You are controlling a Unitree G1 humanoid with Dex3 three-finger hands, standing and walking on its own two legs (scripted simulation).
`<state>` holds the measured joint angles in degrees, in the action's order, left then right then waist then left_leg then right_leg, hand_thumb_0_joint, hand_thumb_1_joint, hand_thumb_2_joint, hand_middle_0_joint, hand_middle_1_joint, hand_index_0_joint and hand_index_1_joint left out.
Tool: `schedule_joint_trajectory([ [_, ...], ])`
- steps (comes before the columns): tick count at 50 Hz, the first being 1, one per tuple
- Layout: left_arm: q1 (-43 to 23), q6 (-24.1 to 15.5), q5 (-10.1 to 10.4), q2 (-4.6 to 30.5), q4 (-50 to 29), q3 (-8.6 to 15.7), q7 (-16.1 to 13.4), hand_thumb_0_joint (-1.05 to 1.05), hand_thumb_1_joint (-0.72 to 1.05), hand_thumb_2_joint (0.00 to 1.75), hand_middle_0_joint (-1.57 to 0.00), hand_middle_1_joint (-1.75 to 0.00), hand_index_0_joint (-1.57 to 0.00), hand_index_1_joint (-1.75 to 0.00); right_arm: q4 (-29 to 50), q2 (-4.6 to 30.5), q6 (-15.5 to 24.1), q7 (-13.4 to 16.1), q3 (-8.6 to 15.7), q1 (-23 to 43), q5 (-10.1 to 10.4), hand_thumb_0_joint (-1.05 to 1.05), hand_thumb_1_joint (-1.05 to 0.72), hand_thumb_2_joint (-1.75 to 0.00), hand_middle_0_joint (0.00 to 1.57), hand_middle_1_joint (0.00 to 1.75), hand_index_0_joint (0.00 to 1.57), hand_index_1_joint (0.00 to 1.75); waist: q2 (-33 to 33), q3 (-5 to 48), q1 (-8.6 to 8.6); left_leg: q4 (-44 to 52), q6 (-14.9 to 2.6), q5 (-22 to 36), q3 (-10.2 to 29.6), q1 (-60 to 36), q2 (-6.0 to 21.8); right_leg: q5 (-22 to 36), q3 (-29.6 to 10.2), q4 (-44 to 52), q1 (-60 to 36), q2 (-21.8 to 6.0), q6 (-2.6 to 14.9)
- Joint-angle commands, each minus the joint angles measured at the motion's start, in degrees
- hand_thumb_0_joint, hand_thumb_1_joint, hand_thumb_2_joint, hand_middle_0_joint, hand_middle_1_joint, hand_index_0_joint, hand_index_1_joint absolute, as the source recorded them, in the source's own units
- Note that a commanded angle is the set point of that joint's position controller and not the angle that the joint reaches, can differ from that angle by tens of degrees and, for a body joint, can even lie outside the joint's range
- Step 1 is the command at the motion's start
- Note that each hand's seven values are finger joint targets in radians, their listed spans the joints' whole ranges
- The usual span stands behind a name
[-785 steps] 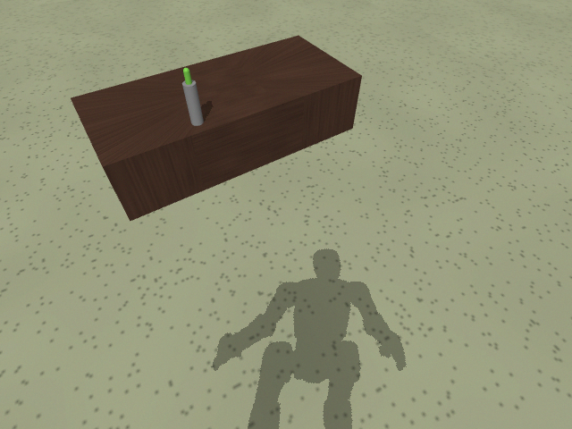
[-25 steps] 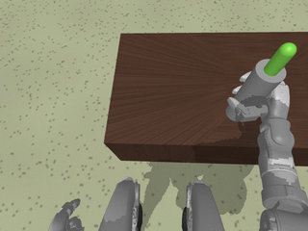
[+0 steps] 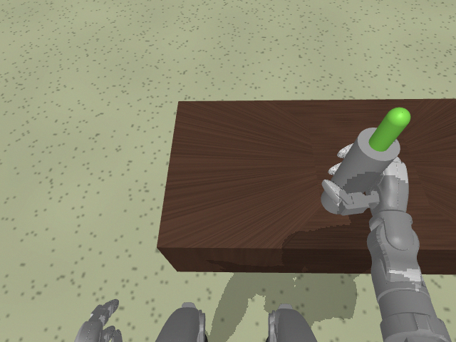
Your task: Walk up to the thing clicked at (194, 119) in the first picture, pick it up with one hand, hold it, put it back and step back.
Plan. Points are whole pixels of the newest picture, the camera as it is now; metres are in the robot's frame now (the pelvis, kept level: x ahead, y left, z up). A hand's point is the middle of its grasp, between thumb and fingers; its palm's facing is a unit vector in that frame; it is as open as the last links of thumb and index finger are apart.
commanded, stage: lift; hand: right
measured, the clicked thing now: (360, 167) +0.37 -0.18 +0.09
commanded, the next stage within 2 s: hold in 0.62 s
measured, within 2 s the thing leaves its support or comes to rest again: neither
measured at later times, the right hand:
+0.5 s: hand (352, 171) +0.37 -0.17 +0.08, palm faces +0.11 +0.99 -0.01, open 8.2 cm
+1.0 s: hand (356, 176) +0.35 -0.17 +0.10, palm faces +0.11 +0.99 +0.00, open 8.2 cm
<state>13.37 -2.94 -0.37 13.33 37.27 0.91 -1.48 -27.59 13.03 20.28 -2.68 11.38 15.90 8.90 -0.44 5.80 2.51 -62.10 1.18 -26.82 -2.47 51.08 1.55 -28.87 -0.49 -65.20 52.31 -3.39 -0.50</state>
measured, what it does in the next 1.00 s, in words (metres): stands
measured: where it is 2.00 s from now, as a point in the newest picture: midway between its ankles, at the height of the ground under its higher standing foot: outside the picture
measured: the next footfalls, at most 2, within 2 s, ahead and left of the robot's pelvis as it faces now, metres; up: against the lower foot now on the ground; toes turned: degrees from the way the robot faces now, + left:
none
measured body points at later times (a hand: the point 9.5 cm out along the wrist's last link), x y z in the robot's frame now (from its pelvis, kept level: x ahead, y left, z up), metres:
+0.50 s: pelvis +0.02 +0.00 +0.03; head +0.08 -0.01 +0.48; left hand +0.13 +0.26 -0.08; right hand +0.36 -0.22 +0.08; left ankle +0.03 +0.14 -0.65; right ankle +0.02 -0.12 -0.65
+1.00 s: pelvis +0.02 +0.00 +0.04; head +0.06 +0.00 +0.49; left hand +0.14 +0.25 -0.07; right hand +0.34 -0.22 +0.10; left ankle +0.03 +0.14 -0.65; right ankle +0.02 -0.12 -0.65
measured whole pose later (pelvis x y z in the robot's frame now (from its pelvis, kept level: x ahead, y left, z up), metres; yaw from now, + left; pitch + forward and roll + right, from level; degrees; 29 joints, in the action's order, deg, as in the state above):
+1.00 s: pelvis +0.02 +0.00 +0.04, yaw +0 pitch +8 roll +1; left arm 13.3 -2.0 -0.2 12.9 38.7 1.0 -2.2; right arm -24.8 10.5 21.2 -3.2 8.4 8.5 9.7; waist -0.6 2.9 0.8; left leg -48.1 1.2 -22.5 -1.9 33.7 1.5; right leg -24.3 0.7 -50.4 34.3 -3.1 -0.7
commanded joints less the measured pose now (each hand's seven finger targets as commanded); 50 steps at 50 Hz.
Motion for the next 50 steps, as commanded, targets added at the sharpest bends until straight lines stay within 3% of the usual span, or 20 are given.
schedule_joint_trajectory([
  [1,2.9,-1.7,0.2,8.8,-4.9,3.6,-0.7,0.00,0.90,0.89,-0.19,-0.29,-0.19,-0.28,12.8,7.7,4.7,0.2,2.5,15.4,0.4,0.00,-0.29,-1.32,1.36,1.46,1.39,1.46,-3.3,21.0,0.42,9.4,-2.31,16.2,-0.2,-12.5,-2.3,17.4,-1.3,12.3,-17.7,1.4,0.38],
  [2,2.3,-1.7,0.1,8.6,-4.3,3.6,-0.6,0.00,0.90,0.89,-0.19,-0.28,-0.19,-0.28,7.6,4.8,4.2,-0.1,0.6,11.7,0.5,0.00,-0.31,-1.32,1.37,1.47,1.40,1.47,-1.4,17.7,1.08,10.5,-2.13,15.2,-0.3,-12.8,-2.4,15.5,-1.1,12.7,-15.5,1.5,0.65],
  [4,3.1,-1.6,0.2,8.3,-5.0,3.4,-0.7,0.00,0.90,0.89,-0.19,-0.29,-0.19,-0.28,14.9,8.3,5.3,0.3,2.7,15.8,0.5,0.00,-0.27,-1.32,1.36,1.46,1.38,1.46,-1.5,21.2,0.26,11.3,-2.01,17.9,0.3,-16.3,-2.1,17.8,-0.6,12.9,-17.9,1.6,0.93],
  [6,2.6,-1.5,0.1,8.1,-4.6,3.4,-0.7,0.00,0.90,0.88,-0.19,-0.28,-0.19,-0.28,12.5,6.3,5.1,-0.1,1.2,13.9,0.6,0.00,-0.30,-1.31,1.36,1.45,1.39,1.45,-2.0,18.6,0.25,12.1,-2.06,17.5,0.2,-16.6,-2.1,17.4,-0.3,13.9,-17.7,1.7,0.77],
  [13,1.7,-1.7,0.4,7.9,-4.8,3.3,-0.8,0.00,0.91,0.88,-0.19,-0.28,-0.19,-0.28,12.7,5.9,5.4,-0.3,1.4,12.4,1.1,0.00,-0.29,-1.31,1.37,1.46,1.39,1.46,-0.4,15.9,-0.27,15.2,-1.94,14.6,0.1,-18.4,-2.3,14.3,-0.2,17.1,-18.9,1.7,0.95],
  [15,1.6,-1.5,0.4,7.6,-4.9,3.0,-0.9,0.00,0.91,0.88,-0.19,-0.28,-0.19,-0.28,14.6,7.2,5.9,0.1,2.0,12.9,1.0,0.00,-0.31,-1.32,1.37,1.47,1.40,1.47,-2.1,17.1,-0.99,15.5,-1.97,16.3,0.3,-19.9,-2.1,16.0,0.1,17.5,-20.8,1.8,0.77],
  [18,1.7,-1.5,0.4,8.0,-4.6,3.3,-0.9,0.00,0.91,0.87,-0.19,-0.28,-0.19,-0.28,12.6,4.9,5.5,-0.3,0.0,11.0,1.1,0.00,-0.30,-1.31,1.36,1.46,1.38,1.45,-0.3,15.5,-0.02,16.1,-1.77,17.7,0.4,-20.4,-2.1,17.1,0.3,17.7,-20.5,1.8,0.97],
  [19,2.4,-1.4,0.3,8.0,-4.4,3.5,-1.0,0.00,0.91,0.88,-0.19,-0.28,-0.19,-0.28,14.0,6.7,5.9,-0.1,1.7,12.7,1.0,0.00,-0.30,-1.31,1.36,1.46,1.39,1.46,-0.4,17.1,-0.38,16.0,-1.74,18.9,0.5,-21.3,-2.0,18.2,0.3,17.5,-21.2,1.8,0.99],
  [25,1.3,-1.4,0.5,8.2,-4.5,3.4,-1.1,0.00,0.91,0.88,-0.19,-0.28,-0.19,-0.28,12.8,5.1,5.6,-0.4,0.5,9.4,1.2,0.00,-0.31,-1.32,1.38,1.47,1.40,1.47,-0.7,14.9,-0.80,17.2,-1.87,17.7,0.0,-21.2,-2.2,18.3,-0.1,19.7,-23.5,1.5,0.53],
  [27,1.8,-1.2,0.4,8.2,-4.4,3.5,-1.2,0.00,0.91,0.87,-0.19,-0.28,-0.19,-0.28,14.7,7.0,6.0,-0.3,1.6,11.9,1.0,0.00,-0.32,-1.32,1.37,1.47,1.40,1.47,-1.5,17.0,-1.06,17.6,-1.77,19.7,0.4,-23.2,-2.0,19.9,0.3,19.4,-24.2,1.8,0.63],
  [29,1.0,-1.3,0.5,7.9,-4.8,3.2,-1.2,0.00,0.90,0.88,-0.19,-0.29,-0.19,-0.28,13.1,4.6,5.4,-0.5,0.0,8.4,1.3,0.00,-0.32,-1.32,1.38,1.47,1.41,1.47,0.1,15.4,-0.87,17.9,-1.67,20.2,0.3,-23.8,-2.0,20.2,0.4,19.8,-24.0,1.8,0.71],
  [30,1.1,-1.2,0.5,7.8,-4.7,3.1,-1.2,0.00,0.91,0.88,-0.19,-0.29,-0.20,-0.28,15.9,6.6,5.7,-0.2,1.5,11.1,1.4,0.00,-0.31,-1.31,1.37,1.46,1.39,1.46,-1.2,15.7,-1.25,18.0,-1.74,20.6,0.6,-23.9,-1.9,20.7,0.6,19.9,-24.1,1.9,0.72],
  [31,1.2,-1.1,0.5,8.0,-4.4,3.2,-1.3,0.00,0.91,0.88,-0.19,-0.29,-0.19,-0.28,12.6,4.8,5.4,-0.5,0.2,9.1,1.4,0.00,-0.31,-1.32,1.37,1.47,1.39,1.47,-0.4,14.7,-0.57,18.2,-1.64,20.9,0.4,-23.4,-2.0,21.0,0.6,20.0,-24.6,1.8,0.69],
  [33,1.3,-0.9,0.5,7.7,-4.7,3.1,-1.3,0.00,0.91,0.88,-0.19,-0.29,-0.20,-0.28,15.7,5.7,5.6,-0.3,0.2,10.8,1.1,0.00,-0.34,-1.32,1.38,1.47,1.40,1.47,-0.4,16.3,-0.88,18.3,-1.68,21.5,0.5,-24.2,-1.9,21.6,0.6,20.2,-25.6,1.8,0.70],
  [34,0.9,-1.0,0.6,8.0,-4.4,3.3,-1.3,0.00,0.91,0.88,-0.19,-0.29,-0.20,-0.28,11.8,4.1,5.0,-0.6,-0.5,8.7,1.3,0.00,-0.33,-1.33,1.38,1.47,1.40,1.47,0.1,13.2,-0.22,18.7,-1.64,20.2,0.3,-22.7,-2.0,20.5,0.6,20.5,-24.8,1.7,0.70],
  [37,0.6,-0.9,0.6,7.3,-4.8,2.9,-1.4,0.00,0.91,0.88,-0.19,-0.29,-0.20,-0.28,14.4,5.7,5.2,-0.6,0.5,9.1,1.2,0.00,-0.31,-1.32,1.38,1.47,1.40,1.47,0.5,14.7,-1.04,19.4,-1.46,21.1,0.6,-25.3,-1.7,20.5,1.1,20.5,-25.0,2.1,1.03],
  [38,0.5,-1.0,0.6,7.6,-4.8,3.1,-1.3,0.00,0.92,0.88,-0.19,-0.29,-0.20,-0.28,10.9,3.6,4.6,-0.9,-0.7,6.4,1.2,0.00,-0.30,-1.31,1.37,1.46,1.39,1.46,2.1,13.4,-0.80,19.4,-1.46,20.3,0.4,-24.9,-1.8,19.8,0.8,20.9,-24.0,2.0,1.03],
  [41,0.0,-1.1,0.5,7.8,-5.0,3.2,-1.4,0.00,0.91,0.88,-0.19,-0.29,-0.20,-0.28,15.4,5.2,5.1,-0.7,0.1,10.3,1.3,0.00,-0.29,-1.29,1.36,1.44,1.38,1.44,0.1,14.2,-0.85,19.6,-1.51,21.0,0.5,-24.8,-1.8,20.6,0.8,21.1,-25.9,1.9,0.96],
  [43,-0.9,-1.2,0.5,7.7,-5.1,3.0,-1.3,0.00,0.92,0.88,-0.19,-0.29,-0.20,-0.28,15.0,4.8,5.2,-0.7,-0.1,9.2,1.4,0.00,-0.31,-1.29,1.36,1.44,1.38,1.44,-1.2,12.4,-1.10,20.4,-1.62,17.5,0.6,-24.3,-1.7,16.9,1.0,21.9,-24.8,2.2,0.94],
  [50,-0.8,-1.2,0.4,7.3,-4.9,3.0,-1.5,0.00,0.92,0.88,-0.19,-0.30,-0.20,-0.29,16.2,4.4,5.4,0.1,-0.7,7.0,1.1,0.00,-0.32,-1.31,1.37,1.46,1.39,1.46,0.2,13.7,-1.34,20.6,-1.53,18.7,0.2,-25.8,-1.8,18.3,0.8,22.5,-26.6,2.0,0.77],
])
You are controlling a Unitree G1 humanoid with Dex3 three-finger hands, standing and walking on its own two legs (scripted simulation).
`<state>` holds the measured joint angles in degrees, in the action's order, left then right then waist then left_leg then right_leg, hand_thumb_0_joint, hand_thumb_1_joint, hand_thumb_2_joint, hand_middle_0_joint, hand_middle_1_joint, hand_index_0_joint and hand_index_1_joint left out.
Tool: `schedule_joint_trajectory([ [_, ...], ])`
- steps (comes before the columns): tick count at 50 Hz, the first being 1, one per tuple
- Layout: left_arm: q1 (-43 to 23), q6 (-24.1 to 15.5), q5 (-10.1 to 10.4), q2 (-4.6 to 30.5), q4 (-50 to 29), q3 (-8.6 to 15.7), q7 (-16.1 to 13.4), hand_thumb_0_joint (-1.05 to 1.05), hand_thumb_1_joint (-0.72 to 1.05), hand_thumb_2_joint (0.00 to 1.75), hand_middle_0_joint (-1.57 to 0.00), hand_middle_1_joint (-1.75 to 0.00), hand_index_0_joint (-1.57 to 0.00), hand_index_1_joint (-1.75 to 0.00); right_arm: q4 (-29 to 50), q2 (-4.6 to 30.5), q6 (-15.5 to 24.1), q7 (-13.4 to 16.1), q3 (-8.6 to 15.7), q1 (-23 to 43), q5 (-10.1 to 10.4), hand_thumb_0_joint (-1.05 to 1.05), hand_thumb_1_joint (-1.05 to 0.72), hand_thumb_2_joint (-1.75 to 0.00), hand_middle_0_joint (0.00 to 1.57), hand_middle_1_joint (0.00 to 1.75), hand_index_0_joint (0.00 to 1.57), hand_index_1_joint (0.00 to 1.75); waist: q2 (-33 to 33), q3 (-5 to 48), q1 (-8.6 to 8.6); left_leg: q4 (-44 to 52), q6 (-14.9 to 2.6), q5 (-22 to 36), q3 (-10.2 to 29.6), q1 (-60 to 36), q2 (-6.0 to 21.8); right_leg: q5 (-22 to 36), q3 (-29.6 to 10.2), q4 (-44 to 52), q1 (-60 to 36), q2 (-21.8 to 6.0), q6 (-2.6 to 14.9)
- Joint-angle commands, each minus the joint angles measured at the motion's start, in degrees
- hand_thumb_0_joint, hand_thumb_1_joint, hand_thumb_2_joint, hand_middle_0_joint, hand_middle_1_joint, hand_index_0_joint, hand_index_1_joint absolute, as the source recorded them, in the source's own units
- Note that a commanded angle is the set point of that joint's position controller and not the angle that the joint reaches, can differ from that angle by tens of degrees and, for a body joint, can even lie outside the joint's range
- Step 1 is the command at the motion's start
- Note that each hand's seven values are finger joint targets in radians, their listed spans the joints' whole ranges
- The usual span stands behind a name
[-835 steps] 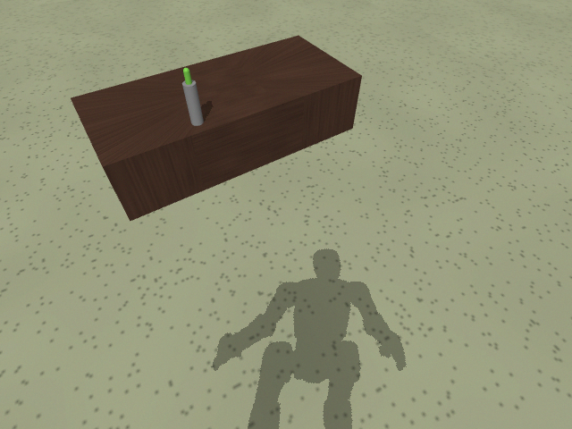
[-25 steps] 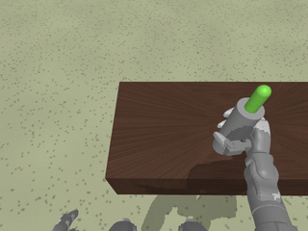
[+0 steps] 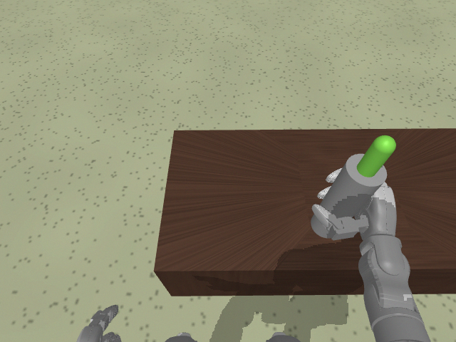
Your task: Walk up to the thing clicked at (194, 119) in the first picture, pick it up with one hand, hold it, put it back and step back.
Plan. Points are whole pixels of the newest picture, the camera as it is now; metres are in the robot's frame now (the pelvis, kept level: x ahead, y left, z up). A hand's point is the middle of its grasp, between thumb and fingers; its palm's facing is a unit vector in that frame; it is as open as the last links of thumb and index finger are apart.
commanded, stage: hold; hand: right
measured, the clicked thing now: (349, 191) +0.33 -0.18 +0.09
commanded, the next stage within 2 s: none
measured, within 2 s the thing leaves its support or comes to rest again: neither
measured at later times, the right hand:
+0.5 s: hand (343, 204) +0.33 -0.18 +0.06, palm faces +0.12 +0.99 +0.00, open 8.2 cm
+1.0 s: hand (340, 206) +0.32 -0.17 +0.06, palm faces +0.12 +0.99 +0.00, open 8.2 cm
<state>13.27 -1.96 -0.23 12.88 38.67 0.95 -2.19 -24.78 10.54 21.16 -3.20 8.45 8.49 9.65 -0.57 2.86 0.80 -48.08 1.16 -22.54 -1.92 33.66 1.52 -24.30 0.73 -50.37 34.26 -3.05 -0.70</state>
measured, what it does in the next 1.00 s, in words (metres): stands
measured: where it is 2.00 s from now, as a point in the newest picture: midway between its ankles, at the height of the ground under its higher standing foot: outside the picture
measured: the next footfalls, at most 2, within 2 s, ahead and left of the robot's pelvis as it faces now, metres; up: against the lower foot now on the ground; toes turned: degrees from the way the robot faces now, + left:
none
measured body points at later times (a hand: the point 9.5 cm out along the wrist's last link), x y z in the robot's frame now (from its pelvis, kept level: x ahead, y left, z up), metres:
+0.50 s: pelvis +0.00 +0.00 +0.01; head +0.04 -0.01 +0.45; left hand +0.13 +0.24 -0.10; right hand +0.31 -0.23 +0.06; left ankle +0.02 +0.13 -0.70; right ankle +0.01 -0.12 -0.70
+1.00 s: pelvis +0.00 +0.00 +0.01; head +0.04 +0.00 +0.45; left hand +0.13 +0.25 -0.10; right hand +0.31 -0.22 +0.06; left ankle +0.02 +0.13 -0.70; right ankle +0.01 -0.12 -0.70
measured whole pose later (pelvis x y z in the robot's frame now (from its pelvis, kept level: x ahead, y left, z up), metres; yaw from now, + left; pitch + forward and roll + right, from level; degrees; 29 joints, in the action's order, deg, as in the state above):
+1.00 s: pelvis +0.00 +0.00 +0.01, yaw +0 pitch +7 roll +1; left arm 13.0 -2.6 -0.1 12.5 39.2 0.6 -2.5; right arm -22.9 10.5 20.6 -3.2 8.0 6.2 10.2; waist -0.7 2.3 0.6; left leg -46.0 0.9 -21.9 -2.2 30.7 1.5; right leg -23.3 0.4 -48.0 31.3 -3.0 -0.9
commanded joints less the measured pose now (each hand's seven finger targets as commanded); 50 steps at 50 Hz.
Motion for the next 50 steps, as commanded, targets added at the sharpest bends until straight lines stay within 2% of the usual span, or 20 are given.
schedule_joint_trajectory([
  [1,-1.2,-2.2,0.3,7.6,-6.4,2.8,-0.8,0.00,0.91,0.88,-0.19,-0.30,-0.20,-0.29,12.6,6.1,4.3,0.6,1.7,13.6,0.5,0.00,-0.33,-1.31,1.37,1.45,1.39,1.45,0.5,15.4,0.31,6.8,-1.42,14.2,-0.4,-8.6,-1.8,13.3,-0.4,7.9,-7.7,1.7,0.99],
  [6,-1.4,-2.3,0.3,7.6,-6.2,2.7,-1.0,0.00,0.92,0.88,-0.19,-0.30,-0.20,-0.29,12.9,5.6,3.4,0.9,0.9,12.4,0.4,0.00,-0.33,-1.32,1.37,1.46,1.39,1.46,0.8,13.9,0.70,7.6,-1.28,14.0,-0.2,-8.1,-1.7,12.8,-0.2,8.2,-7.8,1.8,1.21],
  [8,-1.6,-2.2,0.4,6.9,-7.0,2.2,-1.0,0.00,0.92,0.88,-0.19,-0.30,-0.20,-0.28,17.1,7.8,3.7,1.3,2.4,15.2,0.1,0.00,-0.31,-1.32,1.37,1.46,1.39,1.46,-0.8,16.8,-0.10,7.6,-1.47,14.6,-0.2,-9.7,-1.6,13.7,-0.2,8.5,-9.3,1.8,1.00],
  [11,-1.2,-2.3,0.3,7.6,-6.3,2.8,-1.0,0.00,0.92,0.88,-0.19,-0.30,-0.20,-0.28,13.5,5.5,3.0,1.3,0.7,12.1,0.1,0.00,-0.34,-1.31,1.38,1.46,1.40,1.46,0.0,14.8,0.61,7.6,-1.43,14.5,-0.7,-8.7,-1.9,14.0,-0.5,9.0,-9.2,1.6,0.84],
  [14,-2.2,-2.2,0.5,6.9,-7.0,2.1,-1.0,0.00,0.92,0.88,-0.19,-0.30,-0.20,-0.29,16.7,8.9,3.3,1.7,3.5,15.4,0.2,0.00,-0.31,-1.32,1.37,1.47,1.40,1.47,-0.1,14.4,-0.02,8.5,-1.37,13.0,-0.5,-9.8,-1.8,12.2,-0.5,9.5,-9.1,1.7,1.09],
  [16,-2.4,-2.5,0.3,7.2,-6.5,2.3,-1.0,0.00,0.91,0.89,-0.19,-0.30,-0.20,-0.29,12.9,4.4,2.7,1.2,0.3,11.9,0.4,0.00,-0.33,-1.32,1.38,1.47,1.41,1.47,0.4,12.9,0.80,8.3,-1.36,12.8,-0.7,-8.4,-1.9,12.1,-0.6,9.7,-8.8,1.5,0.99],
  [19,-2.2,-2.6,0.4,7.6,-6.5,2.6,-1.1,0.00,0.91,0.89,-0.19,-0.30,-0.20,-0.29,15.0,7.8,3.0,1.2,2.7,13.3,0.1,0.00,-0.32,-1.33,1.39,1.48,1.41,1.48,-1.3,13.2,-0.16,8.1,-1.59,12.6,-1.1,-8.8,-2.0,12.7,-1.0,10.5,-9.3,1.3,0.60],
  [22,-1.7,-2.8,0.2,7.1,-6.2,2.6,-1.0,0.00,0.92,0.88,-0.19,-0.30,-0.20,-0.29,12.6,4.3,3.0,0.7,0.0,13.2,0.3,0.00,-0.33,-1.33,1.39,1.48,1.41,1.48,0.6,13.5,1.12,8.3,-1.44,12.7,-1.0,-8.4,-2.0,12.4,-0.9,10.0,-9.5,1.4,0.85],
  [24,-1.9,-3.1,0.2,7.4,-6.2,2.9,-1.0,0.00,0.91,0.89,-0.19,-0.30,-0.20,-0.29,15.9,7.8,3.5,1.0,3.3,15.6,0.7,0.00,-0.30,-1.32,1.38,1.47,1.40,1.47,0.4,14.7,0.08,8.5,-1.33,12.9,-0.6,-9.9,-1.8,12.2,-0.7,9.8,-8.8,1.6,1.11],
  [28,-1.7,-3.0,0.2,7.4,-6.1,2.8,-0.9,0.00,0.91,0.89,-0.19,-0.30,-0.20,-0.29,13.7,5.2,3.6,0.8,0.7,13.3,0.3,0.00,-0.31,-1.33,1.38,1.47,1.40,1.47,-0.3,14.4,0.45,7.8,-1.50,14.0,-0.8,-9.0,-1.9,13.8,-0.9,9.7,-9.6,1.5,0.71],
  [31,-1.6,-3.1,0.1,7.9,-6.1,2.9,-0.9,0.00,0.91,0.89,-0.19,-0.30,-0.20,-0.29,16.2,7.9,4.1,1.0,3.1,15.8,0.2,0.00,-0.32,-1.35,1.40,1.50,1.43,1.50,-2.2,16.2,0.15,7.5,-1.58,14.3,-0.9,-8.8,-2.0,14.6,-1.1,9.7,-10.6,1.4,0.54],
  [33,-2.2,-3.2,0.2,7.4,-6.5,2.5,-0.9,0.00,0.91,0.89,-0.19,-0.30,-0.20,-0.29,14.5,6.0,4.0,0.8,1.5,13.1,0.2,0.00,-0.33,-1.34,1.40,1.49,1.42,1.49,-0.1,14.8,0.50,7.9,-1.45,13.3,-0.9,-8.6,-2.1,13.1,-1.0,9.7,-9.8,1.5,0.77],
  [35,-1.8,-3.2,0.2,7.9,-6.2,3.0,-0.8,0.00,0.91,0.89,-0.19,-0.30,-0.20,-0.29,16.1,7.4,4.2,1.0,3.1,12.8,0.6,0.00,-0.32,-1.34,1.40,1.49,1.42,1.49,-1.2,16.0,-0.31,8.0,-1.57,13.2,-0.8,-9.7,-2.0,13.0,-1.0,10.1,-10.2,1.5,0.63],
  [38,-2.1,-3.0,0.3,7.2,-6.5,2.6,-0.9,0.00,0.91,0.89,-0.19,-0.30,-0.20,-0.29,17.3,6.9,4.4,1.1,2.0,12.3,0.5,0.00,-0.34,-1.34,1.40,1.49,1.42,1.49,-1.1,15.0,-0.34,7.9,-1.46,14.8,-0.7,-10.6,-1.9,14.6,-0.7,9.8,-9.6,1.7,0.66],
  [40,-2.2,-3.1,0.4,7.6,-6.0,2.6,-1.0,0.00,0.91,0.89,-0.19,-0.30,-0.20,-0.29,12.9,5.1,3.7,0.7,1.0,10.9,0.7,0.00,-0.32,-1.35,1.40,1.49,1.42,1.49,0.5,13.2,0.82,8.1,-1.33,14.5,-0.7,-8.7,-2.0,14.1,-0.7,9.5,-9.5,1.5,0.88],
  [41,-1.9,-3.0,0.3,7.1,-6.2,2.3,-1.0,0.00,0.91,0.89,-0.20,-0.30,-0.20,-0.29,17.4,7.4,4.3,1.0,2.9,14.2,0.9,0.00,-0.31,-1.35,1.39,1.50,1.42,1.50,-0.2,14.9,0.37,7.9,-1.31,15.9,-0.4,-9.9,-1.8,15.1,-0.6,9.2,-9.9,1.6,0.99],
  [44,-2.1,-3.0,0.2,7.5,-6.0,2.6,-1.0,0.00,0.91,0.89,-0.19,-0.30,-0.20,-0.29,11.2,4.9,3.3,0.2,1.1,9.3,0.7,0.00,-0.31,-1.34,1.39,1.49,1.42,1.49,0.6,12.6,0.37,8.2,-1.34,14.3,-0.5,-9.0,-1.8,13.8,-0.5,9.3,-8.3,1.7,1.05],
  [46,-2.1,-3.0,0.5,7.6,-6.4,2.5,-1.0,0.00,0.91,0.89,-0.19,-0.30,-0.20,-0.29,16.8,8.4,4.1,0.3,3.3,13.8,0.9,0.00,-0.28,-1.34,1.38,1.49,1.41,1.49,-0.8,15.1,-0.39,8.2,-1.48,14.8,-0.4,-10.5,-1.8,14.5,-0.6,9.8,-10.0,1.7,0.91],
  [49,-2.3,-3.0,0.4,7.3,-6.4,2.4,-1.0,0.00,0.91,0.89,-0.19,-0.30,-0.20,-0.29,14.7,5.1,3.9,-0.2,0.9,11.2,1.2,0.00,-0.32,-1.34,1.38,1.48,1.41,1.48,0.9,14.0,0.22,8.3,-1.28,15.0,-0.3,-10.4,-1.7,14.0,-0.4,9.3,-9.2,1.9,1.12],
  [50,-2.1,-3.1,0.3,7.1,-6.0,2.5,-1.0,0.00,0.91,0.89,-0.19,-0.30,-0.20,-0.29,14.8,5.7,4.0,0.0,1.7,11.9,1.1,0.00,-0.31,-1.34,1.39,1.48,1.41,1.48,0.6,14.5,0.40,8.3,-1.18,15.8,-0.1,-10.5,-1.5,14.5,-0.2,8.9,-9.2,2.0,1.20],
])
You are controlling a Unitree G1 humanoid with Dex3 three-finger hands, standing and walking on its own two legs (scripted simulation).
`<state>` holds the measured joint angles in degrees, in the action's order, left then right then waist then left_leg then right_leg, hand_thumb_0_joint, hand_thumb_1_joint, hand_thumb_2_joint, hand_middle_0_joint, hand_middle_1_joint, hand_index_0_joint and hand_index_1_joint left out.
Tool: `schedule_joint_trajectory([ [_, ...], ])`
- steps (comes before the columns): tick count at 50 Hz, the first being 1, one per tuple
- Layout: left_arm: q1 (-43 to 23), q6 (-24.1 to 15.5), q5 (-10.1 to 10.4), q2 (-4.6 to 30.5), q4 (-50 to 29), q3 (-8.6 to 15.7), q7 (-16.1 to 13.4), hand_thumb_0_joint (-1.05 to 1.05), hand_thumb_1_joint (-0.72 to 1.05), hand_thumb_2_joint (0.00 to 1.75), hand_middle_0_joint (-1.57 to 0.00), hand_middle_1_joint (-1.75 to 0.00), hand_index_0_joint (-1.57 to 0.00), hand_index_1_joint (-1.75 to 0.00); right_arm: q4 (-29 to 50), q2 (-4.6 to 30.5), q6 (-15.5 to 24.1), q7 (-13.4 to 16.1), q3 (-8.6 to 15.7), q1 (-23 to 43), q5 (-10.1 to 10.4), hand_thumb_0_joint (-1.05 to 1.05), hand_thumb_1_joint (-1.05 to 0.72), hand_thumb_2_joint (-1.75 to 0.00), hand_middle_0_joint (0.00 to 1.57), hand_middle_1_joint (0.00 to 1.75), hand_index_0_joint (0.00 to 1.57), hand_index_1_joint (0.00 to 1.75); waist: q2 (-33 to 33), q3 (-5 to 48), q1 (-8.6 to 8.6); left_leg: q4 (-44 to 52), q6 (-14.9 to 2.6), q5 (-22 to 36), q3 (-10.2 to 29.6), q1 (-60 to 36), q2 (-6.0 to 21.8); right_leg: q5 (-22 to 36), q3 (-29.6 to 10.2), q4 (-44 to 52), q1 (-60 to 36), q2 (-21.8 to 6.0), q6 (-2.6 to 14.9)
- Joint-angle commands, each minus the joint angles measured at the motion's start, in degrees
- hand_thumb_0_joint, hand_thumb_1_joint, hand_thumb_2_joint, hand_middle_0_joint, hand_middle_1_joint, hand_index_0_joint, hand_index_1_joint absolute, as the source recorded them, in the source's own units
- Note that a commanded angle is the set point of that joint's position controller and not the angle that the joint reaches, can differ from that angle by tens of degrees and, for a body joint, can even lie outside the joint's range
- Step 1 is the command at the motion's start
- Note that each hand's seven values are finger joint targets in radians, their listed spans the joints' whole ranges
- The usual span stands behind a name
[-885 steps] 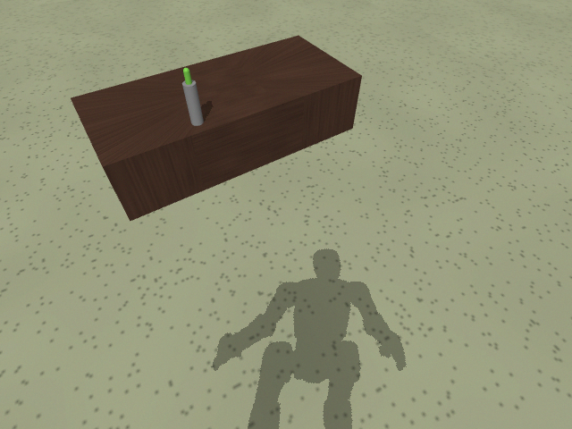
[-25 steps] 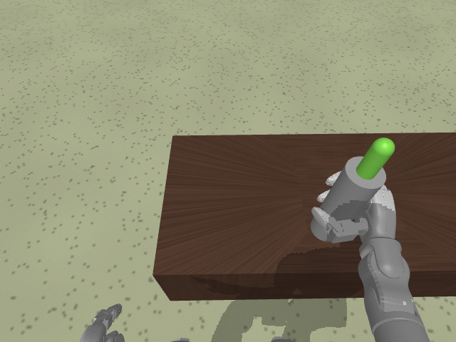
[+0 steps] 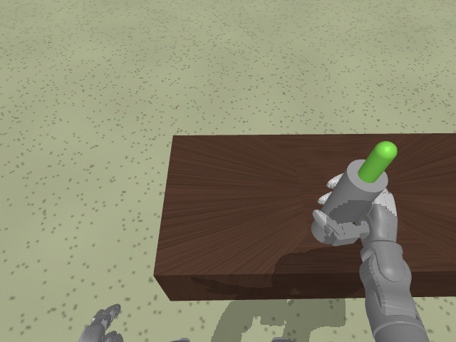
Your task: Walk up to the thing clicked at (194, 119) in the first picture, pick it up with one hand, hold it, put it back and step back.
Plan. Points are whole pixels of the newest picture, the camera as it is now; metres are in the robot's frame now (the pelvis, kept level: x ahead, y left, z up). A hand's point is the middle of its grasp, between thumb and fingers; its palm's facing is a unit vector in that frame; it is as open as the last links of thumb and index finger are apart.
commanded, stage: hold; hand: right
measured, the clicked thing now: (350, 197) +0.32 -0.18 +0.10
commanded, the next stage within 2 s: crouch in 1.32 s
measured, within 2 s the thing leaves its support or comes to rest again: neither
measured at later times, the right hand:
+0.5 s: hand (340, 207) +0.32 -0.17 +0.06, palm faces +0.11 +0.99 +0.00, open 8.2 cm
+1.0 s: hand (339, 210) +0.32 -0.17 +0.06, palm faces +0.11 +0.99 +0.00, open 8.2 cm
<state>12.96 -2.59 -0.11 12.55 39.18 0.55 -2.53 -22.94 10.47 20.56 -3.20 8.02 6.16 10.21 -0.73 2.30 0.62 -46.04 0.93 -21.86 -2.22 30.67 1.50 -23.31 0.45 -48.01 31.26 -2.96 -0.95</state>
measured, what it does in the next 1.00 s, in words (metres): stands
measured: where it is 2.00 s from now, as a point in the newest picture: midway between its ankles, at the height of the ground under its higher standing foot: outside the picture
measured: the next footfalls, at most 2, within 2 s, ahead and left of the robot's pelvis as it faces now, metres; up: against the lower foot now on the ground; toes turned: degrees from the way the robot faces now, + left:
none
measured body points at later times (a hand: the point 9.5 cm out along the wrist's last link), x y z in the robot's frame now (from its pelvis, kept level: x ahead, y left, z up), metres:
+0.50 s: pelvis +0.00 +0.00 +0.00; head +0.04 -0.01 +0.45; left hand +0.14 +0.24 -0.11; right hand +0.31 -0.23 +0.07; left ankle +0.01 +0.13 -0.70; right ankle +0.01 -0.13 -0.70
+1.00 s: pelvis -0.01 +0.00 +0.00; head +0.03 -0.01 +0.45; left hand +0.13 +0.24 -0.11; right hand +0.31 -0.22 +0.06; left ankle +0.01 +0.13 -0.70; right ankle +0.01 -0.13 -0.70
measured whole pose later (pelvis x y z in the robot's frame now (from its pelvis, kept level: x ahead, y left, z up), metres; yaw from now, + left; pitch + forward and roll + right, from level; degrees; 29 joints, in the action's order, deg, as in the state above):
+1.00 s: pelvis -0.01 +0.00 +0.00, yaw +0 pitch +6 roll +1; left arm 12.9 -2.8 -0.1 12.1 38.6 -0.1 -2.6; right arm -21.0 10.3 19.7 -2.6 7.8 5.5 10.0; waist -0.6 2.4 0.7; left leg -45.9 1.0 -21.3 -2.0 30.8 1.5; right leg -22.9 0.6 -48.0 31.3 -2.9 -0.8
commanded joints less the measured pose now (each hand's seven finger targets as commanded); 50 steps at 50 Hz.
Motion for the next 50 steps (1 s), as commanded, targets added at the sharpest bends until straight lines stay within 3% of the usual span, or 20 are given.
schedule_joint_trajectory([
  [1,-1.6,-2.4,0.2,7.5,-6.5,2.9,-0.8,0.00,0.91,0.89,-0.19,-0.30,-0.20,-0.29,13.9,8.1,4.8,0.4,4.2,16.1,0.4,0.00,-0.30,-1.34,1.38,1.49,1.41,1.49,0.7,16.4,0.25,6.6,-0.89,15.1,0.4,-7.9,-1.5,13.5,0.2,6.3,-6.7,2.0,1.58],
  [3,-1.9,-2.4,0.1,7.7,-6.6,2.9,-0.9,0.00,0.91,0.89,-0.19,-0.30,-0.20,-0.29,10.9,5.5,4.4,0.0,1.9,13.4,0.3,0.00,-0.31,-1.35,1.39,1.49,1.42,1.49,1.8,14.1,1.02,6.5,-0.88,14.1,0.4,-6.7,-1.5,12.2,0.1,6.6,-5.4,1.9,1.67],
  [6,-2.1,-2.3,0.1,7.4,-6.5,2.9,-1.0,0.00,0.91,0.89,-0.19,-0.30,-0.20,-0.29,13.7,7.7,5.0,0.5,3.7,15.3,0.0,0.00,-0.30,-1.35,1.39,1.49,1.42,1.49,0.0,15.8,0.14,6.5,-0.99,13.7,0.4,-7.3,-1.5,12.2,0.1,6.5,-6.1,2.0,1.51],
  [8,-2.7,-2.4,0.1,7.5,-7.0,2.9,-1.0,0.00,0.91,0.89,-0.19,-0.30,-0.20,-0.29,13.8,6.6,4.7,0.4,2.7,13.6,0.1,0.00,-0.31,-1.35,1.39,1.49,1.42,1.49,0.3,14.6,0.18,6.9,-0.96,12.1,0.3,-7.5,-1.6,10.4,0.0,7.2,-5.2,2.0,1.57],
  [10,-3.1,-2.3,0.2,7.0,-7.3,2.2,-1.1,0.00,0.91,0.89,-0.19,-0.30,-0.20,-0.29,16.4,7.8,4.8,0.8,3.5,14.9,0.1,0.00,-0.31,-1.34,1.39,1.49,1.41,1.49,-0.7,15.9,0.05,7.1,-1.05,12.1,0.3,-7.6,-1.7,10.7,0.0,7.6,-7.0,1.9,1.39],
  [13,-2.4,-2.2,0.2,7.0,-6.6,2.4,-1.2,0.00,0.91,0.89,-0.19,-0.30,-0.20,-0.29,14.4,5.8,4.2,0.6,2.0,11.3,0.1,0.00,-0.33,-1.35,1.40,1.49,1.42,1.49,0.6,15.7,0.38,6.2,-0.85,16.6,-0.1,-8.1,-1.6,15.1,0.0,6.6,-7.3,1.7,1.30],
  [14,-1.6,-2.2,0.1,7.8,-6.2,3.1,-1.4,0.00,0.91,0.89,-0.19,-0.30,-0.20,-0.29,12.7,6.2,3.8,0.7,2.6,12.2,0.1,0.00,-0.31,-1.35,1.39,1.49,1.42,1.49,1.3,15.2,1.26,6.4,-0.70,16.9,0.0,-7.7,-1.7,15.0,0.0,6.5,-6.6,1.8,1.48],
  [16,-2.8,-2.2,0.1,6.6,-7.0,2.2,-1.3,0.00,0.91,0.89,-0.19,-0.30,-0.20,-0.29,17.3,6.8,4.2,0.6,2.7,15.9,0.3,0.00,-0.30,-1.36,1.40,1.50,1.42,1.50,-0.2,14.4,0.83,6.6,-0.84,14.6,-0.1,-6.9,-1.7,13.2,-0.1,7.1,-6.3,1.6,1.45],
  [17,-2.5,-2.2,0.2,6.8,-6.8,2.3,-1.3,0.00,0.91,0.89,-0.19,-0.30,-0.20,-0.29,15.3,7.1,4.1,0.6,3.1,14.4,0.0,0.00,-0.29,-1.35,1.39,1.50,1.42,1.50,-0.1,15.0,0.83,6.6,-0.96,13.8,-0.1,-6.6,-1.8,12.7,-0.2,7.3,-7.0,1.6,1.39],
  [22,-2.2,-2.3,0.2,7.1,-7.2,2.4,-1.4,0.00,0.91,0.89,-0.19,-0.30,-0.20,-0.29,16.5,5.7,3.8,0.5,1.2,14.6,-0.1,0.00,-0.32,-1.35,1.39,1.49,1.42,1.49,0.0,16.4,1.03,6.1,-1.07,15.3,-0.3,-7.2,-1.8,14.6,-0.4,7.4,-8.6,1.4,1.05],
  [26,-3.2,-2.3,0.3,6.5,-7.5,1.8,-1.1,0.00,0.91,0.89,-0.19,-0.30,-0.20,-0.29,14.6,6.5,3.1,0.9,2.6,14.2,0.1,0.00,-0.33,-1.36,1.40,1.50,1.43,1.50,-0.1,12.3,0.24,7.0,-1.10,11.7,-0.3,-6.0,-1.8,11.0,-0.2,8.0,-5.9,1.5,1.24],
  [30,-2.2,-2.4,0.2,7.4,-7.3,2.5,-0.9,0.00,0.91,0.89,-0.19,-0.30,-0.21,-0.29,12.4,6.5,3.0,0.9,2.9,12.4,-0.1,0.00,-0.31,-1.35,1.39,1.49,1.42,1.49,-0.4,14.1,-0.01,6.0,-1.31,12.6,-0.7,-6.0,-2.0,12.5,-0.7,8.0,-6.9,1.3,0.86],
  [35,-2.4,-2.4,0.2,6.7,-8.3,2.1,-0.8,0.00,0.91,0.89,-0.19,-0.30,-0.20,-0.29,16.7,7.4,3.8,1.4,3.4,14.9,-0.2,0.00,-0.31,-1.35,1.39,1.50,1.42,1.50,-0.6,17.3,0.01,6.0,-1.28,14.2,-0.1,-7.9,-1.8,13.5,-0.3,7.5,-7.4,1.6,1.09],
  [38,-1.8,-2.5,0.2,7.3,-7.3,2.4,-0.9,0.00,0.91,0.89,-0.19,-0.30,-0.20,-0.29,14.0,5.1,3.3,1.0,1.0,14.0,-0.2,0.00,-0.31,-1.35,1.39,1.49,1.42,1.49,0.7,15.3,1.27,6.0,-1.13,14.3,-0.3,-6.0,-1.9,13.4,-0.4,7.2,-7.4,1.3,1.17],
  [40,-2.5,-2.5,0.2,6.6,-7.9,1.9,-0.8,0.00,0.91,0.89,-0.19,-0.30,-0.20,-0.29,17.0,7.5,3.8,1.2,3.1,15.9,-0.1,0.00,-0.29,-1.35,1.39,1.49,1.42,1.49,-1.3,15.5,0.05,6.1,-1.29,13.7,-0.2,-7.0,-1.7,13.2,-0.3,7.5,-6.9,1.5,1.10],
  [42,-2.1,-2.4,0.3,7.0,-7.5,2.1,-0.8,0.00,0.91,0.89,-0.19,-0.30,-0.20,-0.29,13.1,5.3,3.2,0.7,1.3,13.0,-0.2,0.00,-0.31,-1.35,1.39,1.49,1.42,1.49,0.1,14.2,0.64,5.9,-1.28,13.2,-0.6,-5.8,-2.0,13.0,-0.6,7.8,-6.8,1.3,1.01],
  [43,-2.2,-2.4,0.2,7.1,-7.6,2.4,-0.7,0.00,0.91,0.89,-0.19,-0.30,-0.20,-0.29,14.8,6.6,3.5,0.8,2.6,14.1,0.0,0.00,-0.28,-1.35,1.38,1.49,1.42,1.49,-0.3,14.8,0.22,6.2,-1.28,13.2,-0.2,-6.7,-1.8,12.5,-0.3,7.5,-6.1,1.6,1.16],
  [46,-2.9,-2.6,0.2,6.7,-8.1,1.9,-0.7,0.00,0.91,0.89,-0.19,-0.30,-0.20,-0.29,18.0,7.3,3.9,0.9,2.7,17.1,0.1,0.00,-0.31,-1.35,1.40,1.49,1.42,1.49,-1.9,15.6,0.25,6.2,-1.39,12.3,-0.1,-6.3,-1.8,11.5,-0.4,7.8,-7.2,1.5,1.07],
  [48,-2.4,-2.7,0.2,6.9,-7.7,2.1,-0.8,0.00,0.91,0.89,-0.19,-0.30,-0.20,-0.29,14.5,5.9,3.6,0.8,2.2,12.8,-0.1,0.00,-0.33,-1.34,1.40,1.49,1.42,1.49,-0.5,15.1,0.31,6.0,-1.37,12.5,-0.6,-6.1,-2.0,12.1,-0.6,7.9,-6.9,1.4,0.96],
  [50,-2.3,-2.8,0.2,7.5,-7.3,2.7,-0.7,0.00,0.91,0.89,-0.19,-0.30,-0.20,-0.29,14.4,6.2,3.4,0.7,2.3,13.8,0.1,0.00,-0.31,-1.35,1.39,1.49,1.42,1.49,-0.1,13.9,0.43,6.1,-1.28,11.1,-0.7,-5.3,-2.1,10.4,-0.7,8.1,-5.5,1.3,1.10],
])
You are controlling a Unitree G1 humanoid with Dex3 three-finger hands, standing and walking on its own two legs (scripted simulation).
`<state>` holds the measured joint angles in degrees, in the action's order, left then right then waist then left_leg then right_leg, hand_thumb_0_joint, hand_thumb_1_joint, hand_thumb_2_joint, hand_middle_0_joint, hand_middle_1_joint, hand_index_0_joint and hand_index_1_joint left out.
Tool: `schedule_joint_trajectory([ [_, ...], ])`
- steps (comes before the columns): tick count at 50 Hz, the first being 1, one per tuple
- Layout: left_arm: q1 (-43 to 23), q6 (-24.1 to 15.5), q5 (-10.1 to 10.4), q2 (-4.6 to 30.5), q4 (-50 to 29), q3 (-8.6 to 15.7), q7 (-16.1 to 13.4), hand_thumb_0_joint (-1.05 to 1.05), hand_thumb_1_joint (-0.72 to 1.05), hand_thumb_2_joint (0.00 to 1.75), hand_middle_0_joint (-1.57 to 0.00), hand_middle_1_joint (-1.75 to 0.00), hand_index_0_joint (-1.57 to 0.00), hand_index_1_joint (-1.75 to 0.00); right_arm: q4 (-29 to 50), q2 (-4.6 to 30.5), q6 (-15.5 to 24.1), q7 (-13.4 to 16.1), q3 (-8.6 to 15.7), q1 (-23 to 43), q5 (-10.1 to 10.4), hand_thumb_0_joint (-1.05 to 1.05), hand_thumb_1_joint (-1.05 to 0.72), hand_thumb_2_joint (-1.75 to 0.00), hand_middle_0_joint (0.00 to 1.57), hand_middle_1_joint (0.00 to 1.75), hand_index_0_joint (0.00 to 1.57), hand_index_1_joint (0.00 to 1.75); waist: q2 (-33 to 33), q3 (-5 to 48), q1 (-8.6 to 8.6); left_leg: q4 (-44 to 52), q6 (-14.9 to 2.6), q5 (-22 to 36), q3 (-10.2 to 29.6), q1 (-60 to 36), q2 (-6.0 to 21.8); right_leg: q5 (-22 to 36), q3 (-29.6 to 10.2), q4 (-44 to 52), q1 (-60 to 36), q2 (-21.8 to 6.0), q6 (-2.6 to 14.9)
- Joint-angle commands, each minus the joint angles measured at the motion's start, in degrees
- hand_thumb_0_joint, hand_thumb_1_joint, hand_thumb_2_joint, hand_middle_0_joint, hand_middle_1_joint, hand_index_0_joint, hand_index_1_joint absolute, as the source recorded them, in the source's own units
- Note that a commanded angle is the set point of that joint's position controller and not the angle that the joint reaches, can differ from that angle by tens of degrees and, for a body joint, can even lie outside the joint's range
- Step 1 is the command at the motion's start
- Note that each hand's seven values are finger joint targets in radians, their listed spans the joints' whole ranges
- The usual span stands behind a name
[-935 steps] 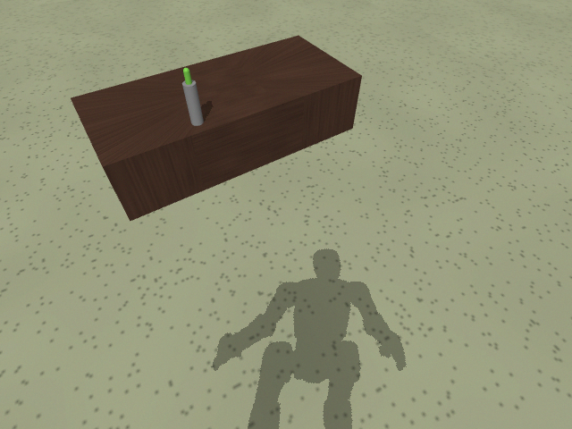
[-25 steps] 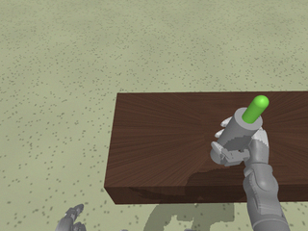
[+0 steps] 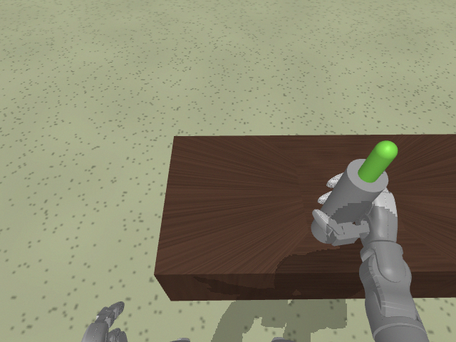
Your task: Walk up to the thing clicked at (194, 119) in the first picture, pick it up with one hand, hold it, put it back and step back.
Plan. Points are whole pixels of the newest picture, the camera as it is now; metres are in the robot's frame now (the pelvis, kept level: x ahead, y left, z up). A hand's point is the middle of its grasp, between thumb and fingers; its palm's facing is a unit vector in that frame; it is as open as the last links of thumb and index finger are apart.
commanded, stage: hold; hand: right
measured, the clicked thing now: (350, 197) +0.32 -0.18 +0.10
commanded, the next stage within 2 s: crouch in 0.32 s
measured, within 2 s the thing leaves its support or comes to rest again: neither
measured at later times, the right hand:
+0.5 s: hand (336, 210) +0.32 -0.17 +0.06, palm faces +0.12 +0.99 +0.00, open 8.2 cm
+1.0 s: hand (315, 220) +0.38 -0.18 -0.08, palm faces +0.10 +1.00 +0.00, open 8.2 cm
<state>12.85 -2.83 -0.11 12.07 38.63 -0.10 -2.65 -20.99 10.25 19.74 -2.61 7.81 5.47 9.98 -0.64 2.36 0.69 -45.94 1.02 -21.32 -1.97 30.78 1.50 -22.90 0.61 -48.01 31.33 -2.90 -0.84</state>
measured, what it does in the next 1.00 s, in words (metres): lowers itself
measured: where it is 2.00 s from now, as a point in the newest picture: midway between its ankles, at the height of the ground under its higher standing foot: outside the picture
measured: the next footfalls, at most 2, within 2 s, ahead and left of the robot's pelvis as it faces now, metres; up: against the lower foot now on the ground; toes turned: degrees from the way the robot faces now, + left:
none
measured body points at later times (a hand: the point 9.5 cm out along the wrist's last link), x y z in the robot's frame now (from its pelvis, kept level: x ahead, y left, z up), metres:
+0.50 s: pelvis +0.00 +0.00 +0.00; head +0.04 +0.00 +0.45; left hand +0.14 +0.24 -0.11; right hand +0.31 -0.22 +0.06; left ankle +0.02 +0.13 -0.70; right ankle +0.01 -0.13 -0.70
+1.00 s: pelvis -0.02 +0.00 -0.10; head +0.10 -0.02 +0.34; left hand +0.09 +0.26 -0.21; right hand +0.36 -0.23 -0.08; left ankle +0.02 +0.13 -0.70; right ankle +0.01 -0.13 -0.70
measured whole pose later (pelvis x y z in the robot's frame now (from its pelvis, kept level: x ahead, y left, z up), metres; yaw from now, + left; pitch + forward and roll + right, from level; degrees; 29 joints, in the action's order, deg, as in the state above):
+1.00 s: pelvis -0.02 +0.00 -0.10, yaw +1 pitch +23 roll +1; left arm 12.3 -3.9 -2.7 13.8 38.9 1.0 -0.2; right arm -43.6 13.6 34.3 -6.6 14.7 23.3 8.6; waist 1.3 8.6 3.5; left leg -75.7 0.9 -31.0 -1.3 67.8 1.9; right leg -32.4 -0.3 -77.2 68.1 -3.0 -0.7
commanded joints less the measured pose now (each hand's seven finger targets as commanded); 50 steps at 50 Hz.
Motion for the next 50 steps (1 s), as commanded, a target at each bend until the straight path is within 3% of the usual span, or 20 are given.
schedule_joint_trajectory([
  [1,-2.6,-2.5,0.2,7.1,-7.2,2.7,-0.6,0.00,0.91,0.89,-0.19,-0.30,-0.20,-0.29,13.8,7.3,4.7,0.3,3.2,16.0,0.3,0.00,-0.30,-1.34,1.39,1.49,1.42,1.49,-0.8,14.4,0.14,6.3,-1.30,10.9,-0.5,-6.3,-1.8,10.1,-0.4,7.7,-5.9,1.5,1.12],
  [4,-2.1,-2.6,0.2,7.6,-6.6,2.9,-0.7,0.00,0.91,0.89,-0.19,-0.30,-0.20,-0.29,11.3,6.1,4.5,0.2,2.4,13.6,0.4,0.00,-0.29,-1.33,1.38,1.48,1.41,1.48,0.3,14.4,0.34,5.9,-1.23,12.3,-0.3,-6.3,-1.7,11.3,-0.4,7.2,-5.7,1.6,1.20],
  [5,-3.0,-2.5,0.2,7.1,-7.5,2.4,-0.6,0.00,0.91,0.89,-0.19,-0.30,-0.21,-0.29,14.7,6.9,4.9,0.2,2.9,15.0,0.5,0.00,-0.29,-1.34,1.38,1.48,1.41,1.48,-0.8,14.9,-0.13,5.9,-1.27,12.7,0.0,-6.9,-1.6,11.7,-0.2,6.9,-6.2,1.7,1.17],
  [7,-2.0,-2.5,0.2,7.8,-6.9,3.1,-0.9,0.00,0.91,0.89,-0.19,-0.29,-0.20,-0.28,12.3,6.3,4.5,0.3,2.2,15.7,0.2,0.00,-0.30,-1.34,1.38,1.48,1.41,1.48,0.9,14.6,1.03,6.5,-1.11,11.1,0.0,-6.0,-1.7,9.7,-0.2,7.0,-5.4,1.7,1.43],
  [13,-2.7,-2.7,0.1,7.2,-7.4,2.7,-0.9,0.00,0.91,0.89,-0.19,-0.30,-0.20,-0.29,15.7,7.3,4.9,0.7,3.4,14.9,0.2,0.00,-0.30,-1.33,1.38,1.48,1.41,1.48,-0.6,17.3,-0.02,6.2,-1.18,12.2,-0.1,-7.7,-1.6,11.0,-0.3,7.1,-6.9,1.7,1.18],
  [17,-3.0,-2.7,0.1,6.8,-6.9,2.4,-1.2,0.00,0.91,0.89,-0.19,-0.30,-0.20,-0.29,12.9,6.0,4.3,0.4,2.6,14.8,0.4,0.00,-0.31,-1.34,1.38,1.48,1.41,1.48,1.6,13.2,1.29,7.0,-0.68,11.4,0.4,-6.0,-1.4,9.5,0.2,6.3,-4.7,1.8,1.71],
  [21,-3.2,-2.8,0.1,7.0,-7.2,2.5,-1.0,0.00,0.92,0.88,-0.19,-0.30,-0.21,-0.27,14.1,6.7,4.5,0.3,2.9,14.3,0.2,0.00,-0.26,-1.35,1.37,1.48,1.40,1.48,-0.2,14.0,0.35,6.2,-1.09,10.8,-0.2,-6.0,-1.7,9.8,-0.3,7.2,-5.7,1.5,1.22],
  [23,-2.1,-2.8,0.0,7.4,-6.5,3.0,-1.2,0.00,0.91,0.90,-0.19,-0.30,-0.20,-0.29,12.0,5.7,4.4,0.3,2.3,13.9,0.1,0.00,-0.33,-1.33,1.37,1.46,1.40,1.46,0.3,14.7,1.04,5.7,-1.01,12.8,-0.2,-5.8,-1.7,11.6,-0.3,6.6,-5.9,1.5,1.19],
  [24,-2.3,-2.9,0.0,7.3,-6.4,2.9,-1.0,0.00,0.91,0.90,-0.19,-0.30,-0.21,-0.29,12.1,6.5,4.5,0.4,3.4,14.2,0.3,0.00,-0.36,-1.34,1.39,1.48,1.41,1.48,0.2,14.0,0.49,5.4,-1.03,12.9,-0.2,-5.9,-1.6,11.7,-0.3,6.4,-4.9,1.5,1.23],
  [25,-2.9,-2.9,0.0,7.0,-6.6,2.6,-0.9,0.00,0.91,0.90,-0.19,-0.30,-0.20,-0.29,11.6,5.7,4.7,0.3,2.4,14.2,0.3,0.00,-0.33,-1.36,1.39,1.49,1.42,1.49,0.2,12.9,0.75,5.3,-1.09,11.4,-0.2,-4.4,-1.7,10.3,-0.4,6.4,-4.1,1.4,1.26],
  [30,-2.6,-3.1,-0.5,7.6,-6.0,3.3,-0.6,0.00,0.91,0.89,-0.19,-0.30,-0.21,-0.29,6.7,6.5,6.8,-0.2,3.9,18.1,0.1,0.00,-0.31,-1.38,1.39,1.51,1.43,1.51,0.1,11.6,1.22,4.0,-1.17,5.4,0.5,0.0,-1.5,4.2,-0.6,4.7,0.1,1.5,1.59],
  [31,-2.4,-3.2,-0.6,7.7,-5.8,3.5,-0.4,0.00,0.91,0.89,-0.19,-0.30,-0.21,-0.29,3.7,4.4,7.2,-0.5,2.6,16.1,0.1,0.00,-0.31,-1.38,1.39,1.51,1.43,1.51,2.2,11.3,1.60,2.6,-1.18,5.2,0.1,1.3,-1.7,4.1,-0.9,4.0,1.2,1.3,1.61],
  [34,-1.3,-3.5,-1.1,8.1,-5.0,3.7,-0.3,0.00,0.91,0.89,-0.20,-0.30,-0.21,-0.29,1.8,6.9,10.1,-1.0,4.9,21.3,0.0,0.00,-0.27,-1.39,1.39,1.53,1.43,1.53,1.4,15.4,1.80,-1.3,-1.20,7.2,1.1,3.5,-1.2,5.9,-0.9,-0.7,3.8,1.6,1.73],
  [35,-1.0,-3.5,-1.2,8.4,-4.9,4.0,-0.2,0.00,0.91,0.89,-0.20,-0.30,-0.21,-0.29,0.6,6.3,10.9,-1.3,4.1,22.7,-0.2,0.00,-0.26,-1.39,1.38,1.52,1.42,1.52,1.4,17.1,2.43,-3.1,-1.30,8.0,1.1,5.3,-1.2,6.5,-1.1,-2.2,4.9,1.6,1.71],
  [40,-0.1,-3.5,-1.6,8.7,-4.8,4.0,0.8,0.00,0.92,0.89,-0.20,-0.30,-0.21,-0.29,-6.6,7.4,15.7,-2.4,5.3,28.1,-0.7,0.00,-0.25,-1.37,1.35,1.49,1.39,1.49,0.9,20.4,2.77,-10.5,-1.55,3.5,1.9,15.3,-1.3,2.4,-1.7,-9.4,13.7,1.5,1.46],
  [42,0.8,-3.6,-1.9,9.6,-4.6,4.3,1.1,0.00,0.92,0.89,-0.19,-0.30,-0.21,-0.29,-8.5,9.7,17.5,-2.8,7.4,30.5,-0.8,0.00,-0.24,-1.36,1.35,1.49,1.39,1.49,-0.6,24.2,2.34,-14.7,-1.86,3.8,1.4,19.3,-1.5,3.2,-1.9,-12.7,16.2,1.6,1.17],
  [45,1.4,-3.2,-2.2,9.7,-5.5,4.0,1.7,0.00,0.92,0.89,-0.19,-0.30,-0.21,-0.29,-8.9,11.2,19.4,-3.4,8.7,31.8,-0.9,0.00,-0.22,-1.34,1.34,1.47,1.38,1.47,-2.2,30.8,1.33,-19.7,-2.14,5.6,1.2,21.5,-1.4,6.4,-1.9,-17.5,18.7,1.9,0.97],
  [46,1.9,-3.1,-2.2,10.4,-5.1,4.4,1.8,0.00,0.92,0.89,-0.20,-0.31,-0.21,-0.29,-10.9,10.9,19.6,-3.7,8.6,33.4,-1.1,0.00,-0.21,-1.34,1.33,1.47,1.37,1.47,-1.7,32.2,2.37,-21.3,-2.23,5.3,0.7,24.6,-1.7,6.8,-2.4,-19.0,19.0,1.9,1.02],
  [47,2.7,-2.8,-2.3,10.8,-4.8,4.6,1.8,0.00,0.92,0.89,-0.19,-0.30,-0.21,-0.29,-8.9,12.8,20.0,-3.8,9.8,36.3,-0.8,0.00,-0.22,-1.33,1.33,1.46,1.37,1.46,-3.6,35.3,2.11,-22.7,-2.34,7.3,1.1,24.7,-1.6,9.2,-2.1,-21.0,19.4,1.9,1.03],
  [50,3.2,-2.1,-2.3,11.7,-4.7,5.0,2.3,0.00,0.91,0.90,-0.20,-0.31,-0.21,-0.30,-10.6,12.9,19.8,-4.3,10.1,38.9,-1.2,0.00,-0.21,-1.34,1.33,1.46,1.37,1.46,-4.3,37.2,2.86,-26.0,-2.64,7.5,0.4,29.9,-1.5,12.0,-3.5,-23.6,19.7,1.5,0.77],
])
